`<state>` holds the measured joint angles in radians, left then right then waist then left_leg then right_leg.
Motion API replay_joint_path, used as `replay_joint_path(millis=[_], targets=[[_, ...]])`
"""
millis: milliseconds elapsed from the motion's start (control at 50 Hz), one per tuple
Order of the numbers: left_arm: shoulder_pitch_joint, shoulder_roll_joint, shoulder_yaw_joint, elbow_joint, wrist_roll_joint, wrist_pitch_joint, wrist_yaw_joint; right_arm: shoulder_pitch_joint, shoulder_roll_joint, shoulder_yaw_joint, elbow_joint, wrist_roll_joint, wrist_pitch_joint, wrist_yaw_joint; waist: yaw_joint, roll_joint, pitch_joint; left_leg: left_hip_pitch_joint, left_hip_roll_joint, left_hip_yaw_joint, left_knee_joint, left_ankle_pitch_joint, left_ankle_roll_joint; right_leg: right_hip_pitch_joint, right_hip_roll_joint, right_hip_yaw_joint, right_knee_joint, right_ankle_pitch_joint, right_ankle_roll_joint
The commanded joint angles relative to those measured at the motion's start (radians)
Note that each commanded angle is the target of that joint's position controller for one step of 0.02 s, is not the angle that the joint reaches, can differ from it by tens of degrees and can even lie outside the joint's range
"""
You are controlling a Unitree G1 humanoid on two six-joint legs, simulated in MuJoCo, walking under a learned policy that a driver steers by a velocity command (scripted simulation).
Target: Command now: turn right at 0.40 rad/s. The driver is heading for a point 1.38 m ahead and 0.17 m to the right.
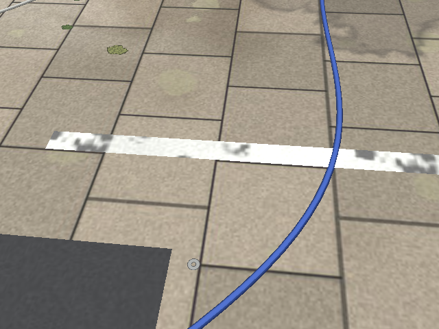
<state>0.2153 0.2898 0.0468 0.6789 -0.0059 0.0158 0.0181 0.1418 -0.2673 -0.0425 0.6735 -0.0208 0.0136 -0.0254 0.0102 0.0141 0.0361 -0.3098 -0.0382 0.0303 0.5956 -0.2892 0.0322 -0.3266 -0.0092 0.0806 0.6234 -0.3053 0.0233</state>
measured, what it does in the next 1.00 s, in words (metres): walks ahead: right foot, then left foot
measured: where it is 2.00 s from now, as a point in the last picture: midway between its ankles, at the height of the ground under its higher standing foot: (240, 260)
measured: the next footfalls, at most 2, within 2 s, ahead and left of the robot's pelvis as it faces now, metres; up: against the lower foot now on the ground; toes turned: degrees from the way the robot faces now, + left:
right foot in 0.42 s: +0.01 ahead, -0.15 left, +0.00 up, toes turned -18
left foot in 1.00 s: +0.27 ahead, +0.07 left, +0.00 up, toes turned -5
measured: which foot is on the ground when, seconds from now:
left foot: down 0.00-0.42, up 0.44-0.98, down 1.00-1.00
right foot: down 0.00-0.10, up 0.12-0.40, down 0.42-1.00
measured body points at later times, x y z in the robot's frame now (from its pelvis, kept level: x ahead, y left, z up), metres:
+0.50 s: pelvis -0.01 -0.04 +0.00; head +0.03 -0.08 +0.45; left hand +0.25 +0.17 -0.07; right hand +0.04 -0.36 -0.11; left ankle -0.01 +0.10 -0.67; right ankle -0.03 -0.14 -0.73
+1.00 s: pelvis +0.13 -0.03 +0.00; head +0.16 -0.01 +0.45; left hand +0.23 +0.26 -0.12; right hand +0.27 -0.31 -0.08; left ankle +0.23 +0.07 -0.73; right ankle -0.03 -0.14 -0.73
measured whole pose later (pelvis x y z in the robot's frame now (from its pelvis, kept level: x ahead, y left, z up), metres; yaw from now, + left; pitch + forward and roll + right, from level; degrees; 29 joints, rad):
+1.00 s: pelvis +0.13 -0.03 +0.00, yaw -9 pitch +3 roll -2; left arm 0.34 0.32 0.09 0.77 -0.02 -0.05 0.00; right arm 0.16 -0.29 -0.05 0.68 0.03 -0.03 0.04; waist 0.06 -0.01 -0.01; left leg -0.46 0.05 0.05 0.60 -0.22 0.06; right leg 0.00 -0.05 -0.15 0.36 -0.39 0.04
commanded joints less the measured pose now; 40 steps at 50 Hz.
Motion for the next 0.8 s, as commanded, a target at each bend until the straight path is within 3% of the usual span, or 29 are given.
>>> replay_joint_path(millis=[20, 40, 80, 100, 120, 140, 160, 180, 200, 240, 280, 360, 400, 420, 440, 460, 480, 500, 520, 540, 560, 600, 640, 800], targets=[[-0.043, 0.168, 0.049, -0.100, 0.000, -0.013, 0.007, 0.005, -0.074, -0.040, -0.089, 0.005, -0.007, -0.002, -0.024, -0.227, -0.100, 0.000, -0.006, -0.022, 0.040, 0.008, 0.004, 0.054, -0.180, 0.311, -0.182, 0.325, -0.183], [-0.063, 0.165, 0.050, -0.114, -0.004, -0.010, 0.008, 0.026, -0.077, -0.044, -0.085, 0.006, -0.011, 0.004, -0.034, -0.208, -0.112, 0.027, 0.008, -0.031, 0.005, 0.034, 0.011, 0.043, -0.162, 0.300, -0.158, 0.319, -0.170], [-0.069, 0.144, 0.048, -0.141, -0.011, 0.001, 0.010, 0.043, -0.120, -0.064, -0.076, 0.003, -0.014, 0.011, -0.027, -0.054, -0.118, 0.140, 0.100, -0.091, -0.094, 0.129, 0.048, -0.077, -0.072, 0.190, -0.043, 0.229, -0.089], [-0.068, 0.126, 0.044, -0.150, -0.013, 0.005, 0.010, 0.064, -0.149, -0.073, -0.071, 0.001, -0.013, 0.012, -0.026, 0.073, -0.107, 0.191, 0.204, -0.201, -0.173, 0.209, 0.107, -0.167, 0.003, 0.087, 0.084, 0.120, -0.034], [-0.049, 0.119, 0.045, -0.155, -0.007, 0.009, 0.009, 0.073, -0.172, -0.077, -0.069, -0.002, -0.014, 0.012, -0.024, 0.198, -0.106, 0.226, 0.369, -0.354, -0.240, 0.365, 0.212, -0.248, 0.050, -0.008, 0.235, -0.137, 0.005], [-0.057, 0.148, 0.060, -0.156, -0.001, 0.012, 0.006, 0.086, -0.155, -0.068, -0.080, -0.006, -0.022, 0.007, -0.042, 0.180, -0.114, 0.241, 0.472, -0.425, -0.255, 0.517, 0.297, -0.310, 0.016, -0.002, 0.473, -0.343, 0.031], [-0.048, 0.161, 0.071, -0.147, -0.009, 0.018, 0.002, 0.069, -0.147, -0.062, -0.088, -0.005, -0.029, 0.002, -0.029, 0.086, -0.110, 0.231, 0.473, -0.389, -0.247, 0.565, 0.306, -0.330, -0.002, 0.025, 0.600, -0.336, 0.039], [-0.037, 0.140, 0.069, -0.137, -0.018, 0.026, 0.001, 0.021, -0.150, -0.063, -0.094, 0.001, -0.031, -0.003, -0.005, 0.049, -0.090, 0.216, 0.427, -0.299, -0.243, 0.533, 0.267, -0.333, -0.027, 0.030, 0.603, -0.279, 0.046], [-0.045, 0.116, 0.061, -0.137, -0.020, 0.032, 0.000, -0.008, -0.160, -0.067, -0.091, 0.008, -0.031, -0.007, -0.001, 0.062, -0.067, 0.208, 0.383, -0.224, -0.250, 0.501, 0.231, -0.336, -0.044, 0.014, 0.544, -0.214, 0.052], [-0.076, 0.085, 0.049, -0.146, -0.020, 0.037, -0.008, 0.000, -0.170, -0.070, -0.081, 0.006, -0.019, -0.016, -0.024, 0.098, -0.069, 0.207, 0.325, -0.111, -0.251, 0.499, 0.204, -0.283, -0.041, -0.049, 0.446, -0.145, 0.068], [-0.110, 0.058, 0.034, -0.168, -0.020, 0.036, -0.025, 0.004, -0.177, -0.075, -0.074, 0.008, -0.007, -0.018, -0.043, 0.124, -0.096, 0.213, 0.310, -0.035, -0.236, 0.504, 0.193, -0.194, -0.040, -0.091, 0.301, -0.134, 0.063], [-0.091, 0.091, 0.048, -0.180, -0.022, 0.043, -0.043, 0.023, -0.218, -0.090, -0.052, 0.033, -0.001, -0.005, -0.038, 0.152, -0.133, 0.233, 0.357, -0.009, -0.186, 0.497, 0.170, -0.060, -0.015, -0.149, 0.063, -0.062, 0.022], [-0.025, 0.109, 0.064, -0.158, -0.016, 0.049, -0.039, 0.023, -0.197, -0.086, -0.037, 0.052, -0.005, 0.000, 0.001, 0.126, -0.135, 0.163, 0.329, 0.052, -0.088, 0.379, 0.094, 0.093, 0.025, -0.174, -0.137, 0.093, -0.031], [0.018, 0.164, 0.085, -0.152, -0.012, 0.047, -0.026, 0.076, -0.157, -0.076, -0.016, 0.039, -0.009, 0.006, 0.006, 0.008, -0.143, 0.041, 0.273, 0.119, 0.053, 0.233, 0.018, 0.240, -0.010, -0.080, -0.209, 0.293, -0.076], [0.057, 0.287, 0.111, -0.178, -0.001, 0.037, -0.006, 0.041, -0.080, -0.046, -0.066, -0.023, -0.011, 0.009, 0.000, -0.318, -0.141, -0.300, 0.138, 0.176, 0.398, -0.327, -0.090, 0.421, -0.292, 0.318, -0.213, 0.733, -0.213], [0.065, 0.281, 0.101, -0.187, 0.037, 0.010, -0.019, -0.058, -0.124, -0.056, -0.098, -0.009, -0.012, -0.001, 0.069, -0.266, -0.208, -0.374, 0.050, -0.026, 0.588, -0.441, -0.113, 0.328, -0.410, 0.480, -0.251, 0.717, -0.406], [0.037, 0.245, 0.089, -0.177, 0.036, -0.012, -0.027, -0.075, -0.157, -0.066, -0.092, 0.018, -0.007, -0.006, 0.059, -0.168, -0.167, -0.394, 0.071, -0.079, 0.651, -0.372, -0.108, 0.301, -0.359, 0.383, -0.267, 0.638, -0.387], [0.009, 0.201, 0.078, -0.155, 0.012, -0.022, -0.020, -0.039, -0.164, -0.069, -0.073, 0.026, -0.006, -0.005, 0.024, -0.143, -0.148, -0.407, 0.095, -0.083, 0.623, -0.266, -0.093, 0.291, -0.299, 0.296, -0.282, 0.417, -0.325], [-0.010, 0.148, 0.063, -0.147, -0.011, -0.022, -0.012, -0.011, -0.167, -0.073, -0.044, 0.022, -0.009, -0.003, 0.011, -0.108, -0.145, -0.411, 0.116, -0.081, 0.573, -0.181, -0.087, 0.289, -0.252, 0.262, -0.305, 0.168, -0.273], [-0.020, 0.119, 0.048, -0.140, -0.017, -0.022, -0.007, 0.000, -0.166, -0.073, -0.034, 0.018, -0.011, 0.004, 0.007, -0.129, -0.127, -0.394, 0.117, -0.064, 0.544, -0.095, -0.088, 0.258, -0.225, 0.243, -0.343, 0.015, -0.256], [-0.010, 0.102, 0.038, -0.129, -0.008, -0.027, -0.004, 0.014, -0.151, -0.068, -0.020, 0.022, -0.017, 0.014, 0.004, -0.154, -0.119, -0.368, 0.110, -0.047, 0.532, -0.029, -0.088, 0.238, -0.209, 0.234, -0.385, -0.085, -0.247], [0.006, 0.113, 0.038, -0.113, 0.012, -0.043, 0.000, 0.005, -0.136, -0.061, -0.012, 0.037, -0.028, 0.025, 0.013, -0.166, -0.083, -0.364, 0.111, -0.042, 0.458, 0.041, -0.081, 0.234, -0.211, 0.219, -0.443, -0.142, -0.241], [0.024, 0.129, 0.043, -0.095, 0.019, -0.062, 0.003, -0.032, -0.124, -0.053, -0.017, 0.039, -0.041, 0.028, 0.027, -0.141, -0.043, -0.376, 0.116, -0.054, 0.354, 0.083, -0.071, 0.247, -0.221, 0.189, -0.468, -0.112, -0.232], [0.072, 0.162, 0.064, -0.022, 0.005, -0.094, -0.009, -0.048, -0.097, -0.037, -0.025, 0.045, -0.053, 0.045, 0.052, -0.106, 0.026, -0.389, 0.127, -0.078, 0.159, 0.121, -0.051, 0.282, -0.287, 0.079, -0.523, -0.054, -0.237]])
